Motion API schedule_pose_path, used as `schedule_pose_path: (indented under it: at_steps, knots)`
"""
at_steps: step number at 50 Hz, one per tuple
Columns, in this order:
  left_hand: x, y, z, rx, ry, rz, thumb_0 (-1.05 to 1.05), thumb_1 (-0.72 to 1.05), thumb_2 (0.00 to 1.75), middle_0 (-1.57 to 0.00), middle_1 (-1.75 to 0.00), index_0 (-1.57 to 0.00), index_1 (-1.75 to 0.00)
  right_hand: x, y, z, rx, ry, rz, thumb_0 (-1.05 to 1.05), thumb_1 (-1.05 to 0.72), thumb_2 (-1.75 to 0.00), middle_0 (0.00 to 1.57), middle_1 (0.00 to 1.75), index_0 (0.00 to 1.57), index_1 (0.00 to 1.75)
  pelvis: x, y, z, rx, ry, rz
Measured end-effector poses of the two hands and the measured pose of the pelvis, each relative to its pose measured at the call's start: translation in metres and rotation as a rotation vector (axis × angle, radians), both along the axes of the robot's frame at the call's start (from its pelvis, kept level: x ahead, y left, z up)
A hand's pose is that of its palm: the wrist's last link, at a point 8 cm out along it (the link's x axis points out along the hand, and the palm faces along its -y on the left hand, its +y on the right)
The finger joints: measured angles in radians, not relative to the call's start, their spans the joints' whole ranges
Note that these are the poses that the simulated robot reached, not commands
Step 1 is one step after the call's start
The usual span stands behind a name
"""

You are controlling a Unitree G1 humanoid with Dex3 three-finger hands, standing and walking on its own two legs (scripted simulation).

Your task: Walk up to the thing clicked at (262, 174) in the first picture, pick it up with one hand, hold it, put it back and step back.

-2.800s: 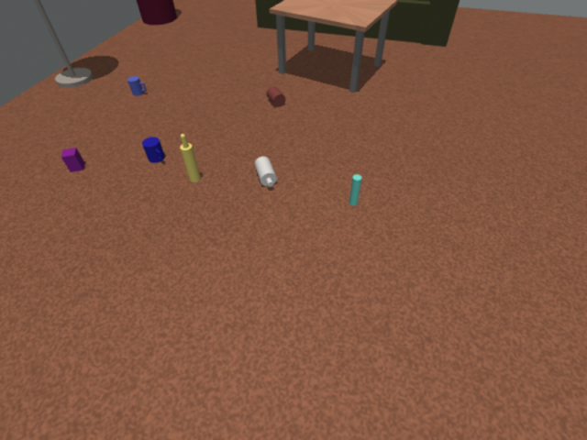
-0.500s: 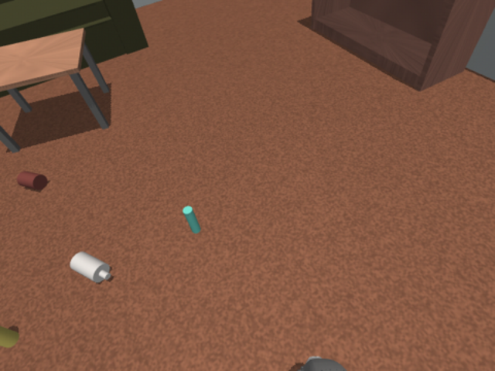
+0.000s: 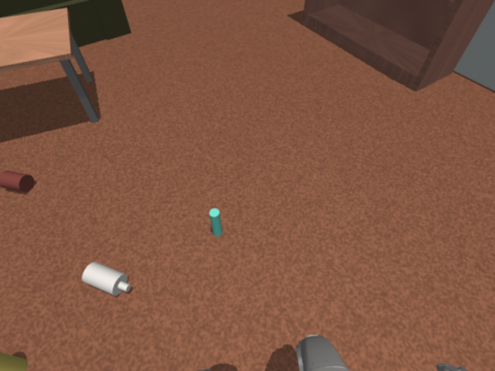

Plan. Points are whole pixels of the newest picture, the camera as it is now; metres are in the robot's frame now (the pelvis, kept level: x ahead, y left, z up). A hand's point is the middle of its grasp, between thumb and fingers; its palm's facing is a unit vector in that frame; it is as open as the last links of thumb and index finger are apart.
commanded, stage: walk up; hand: left
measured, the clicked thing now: (109, 280) +0.54 +0.55 -0.69
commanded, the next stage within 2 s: none
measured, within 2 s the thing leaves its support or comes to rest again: neither
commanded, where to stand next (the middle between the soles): +0.11 +0.47 m, yaw -22 degrees
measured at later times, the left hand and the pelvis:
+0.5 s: hand out of the picture +0.16 +0.52 -0.09, palm faces -0.10 -0.77 -0.62, open 7.4 cm; pelvis +0.02 +0.22 +0.00, yaw -7 degrees
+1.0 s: hand out of the picture +0.13 +0.71 -0.12, palm faces -0.26 -0.79 -0.55, open 7.4 cm; pelvis +0.01 +0.45 +0.00, yaw -15 degrees
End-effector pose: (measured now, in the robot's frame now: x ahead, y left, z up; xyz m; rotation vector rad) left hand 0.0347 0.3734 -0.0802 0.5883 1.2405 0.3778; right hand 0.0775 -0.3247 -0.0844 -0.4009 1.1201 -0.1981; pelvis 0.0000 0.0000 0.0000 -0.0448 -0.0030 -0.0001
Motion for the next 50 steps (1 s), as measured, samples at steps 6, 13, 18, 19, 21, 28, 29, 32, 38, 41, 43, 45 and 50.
schedule_pose_path:
  at_steps: [6, 13, 18, 19, 21, 28, 29, 32, 38, 41, 43, 45, 50]
  knots:
    - [0.067, 0.008, 0.009, -0.106, -0.045, -0.118, 0.01, 0.9, 0.9, -0.2, -0.3, -0.21, -0.3, -0.051, 0.054, 0.01, 0.025, 0.116, -0.119, 0.01, -0.9, -0.9, 0.21, 0.3, 0.2, 0.3, 0.017, 0.046, 0.022, 0.014, 0.007, -0.031]
    - [0.115, 0.038, 0.008, -0.091, -0.124, -0.22, 0.0, 0.89, 0.9, -0.21, -0.3, -0.21, -0.3, -0.055, 0.099, -0.023, 0.048, 0.118, -0.196, 0.01, -0.9, -0.9, 0.21, 0.3, 0.2, 0.3, 0.029, 0.097, 0.004, -0.009, -0.022, -0.098]
    - [0.114, 0.085, 0.023, -0.048, -0.212, -0.168, 0.0, 0.89, 0.9, -0.21, -0.3, -0.21, -0.3, -0.02, 0.145, -0.029, 0.077, 0.057, -0.127, 0.01, -0.91, -0.9, 0.2, 0.3, 0.2, 0.3, 0.027, 0.137, 0.003, -0.011, -0.061, -0.079]
    - [0.113, 0.095, 0.027, -0.041, -0.225, -0.168, 0.0, 0.89, 0.9, -0.21, -0.3, -0.21, -0.3, -0.012, 0.153, -0.028, 0.083, 0.037, -0.114, 0.01, -0.91, -0.9, 0.2, 0.3, 0.2, 0.3, 0.027, 0.147, 0.004, -0.004, -0.064, -0.082]
    - [0.112, 0.117, 0.033, -0.028, -0.231, -0.186, 0.0, 0.89, 0.9, -0.21, -0.3, -0.21, -0.3, 0.003, 0.168, -0.025, 0.088, -0.015, -0.095, 0.01, -0.91, -0.9, 0.2, 0.3, 0.2, 0.3, 0.027, 0.168, 0.004, 0.012, -0.065, -0.094]
    - [0.12, 0.228, 0.025, 0.027, -0.199, -0.266, 0.0, 0.89, 0.9, -0.21, -0.3, -0.21, -0.3, 0.02, 0.23, -0.025, 0.025, -0.12, -0.092, 0.01, -0.91, -0.9, 0.2, 0.3, 0.2, 0.3, 0.021, 0.261, -0.02, 0.02, -0.037, -0.147]
    - [0.122, 0.248, 0.02, 0.033, -0.198, -0.27, 0.0, 0.89, 0.9, -0.21, -0.3, -0.21, -0.3, 0.017, 0.242, -0.028, 0.007, -0.115, -0.096, 0.0, -0.91, -0.9, 0.2, 0.3, 0.2, 0.3, 0.02, 0.277, -0.026, 0.018, -0.034, -0.151]
    - [0.125, 0.302, 0.004, 0.054, -0.175, -0.241, 0.0, 0.89, 0.9, -0.21, -0.3, -0.21, -0.3, -0.007, 0.286, -0.033, -0.013, -0.077, -0.122, 0.0, -0.91, -0.9, 0.2, 0.3, 0.2, 0.3, 0.015, 0.317, -0.034, 0.056, -0.066, -0.189]
    - [0.126, 0.335, -0.001, -0.018, -0.099, -0.225, 0.01, 0.9, 0.9, -0.2, -0.3, -0.2, -0.3, -0.073, 0.371, -0.023, 0.048, 0.082, -0.235, 0.01, -0.91, -0.9, 0.2, 0.3, 0.2, 0.3, 0.017, 0.36, -0.008, 0.001, -0.027, -0.19]
    - [0.122, 0.336, 0.0, -0.069, -0.061, -0.239, 0.01, 0.9, 0.9, -0.2, -0.3, -0.2, -0.3, -0.094, 0.399, -0.017, 0.071, 0.128, -0.254, 0.01, -0.9, -0.9, 0.21, 0.3, 0.2, 0.3, 0.017, 0.379, 0.004, 0.008, -0.014, -0.194]
    - [0.119, 0.336, 0.001, -0.092, -0.045, -0.26, 0.0, 0.9, 0.9, -0.2, -0.3, -0.21, -0.3, -0.103, 0.412, -0.018, 0.077, 0.146, -0.263, 0.01, -0.9, -0.9, 0.21, 0.3, 0.2, 0.3, 0.017, 0.393, 0.006, 0.016, -0.008, -0.213]
    - [0.116, 0.34, 0.0, -0.098, -0.038, -0.289, 0.0, 0.9, 0.9, -0.2, -0.3, -0.21, -0.3, -0.107, 0.421, -0.025, 0.081, 0.145, -0.277, 0.01, -0.9, -0.9, 0.21, 0.3, 0.2, 0.3, 0.017, 0.407, 0.002, 0.026, -0.008, -0.238]
    - [0.103, 0.371, 0.007, -0.078, -0.046, -0.307, 0.0, 0.89, 0.9, -0.21, -0.3, -0.21, -0.3, -0.097, 0.453, -0.039, 0.085, 0.108, -0.29, 0.01, -0.9, -0.9, 0.2, 0.3, 0.2, 0.3, 0.009, 0.446, 0.0, -0.003, -0.049, -0.262]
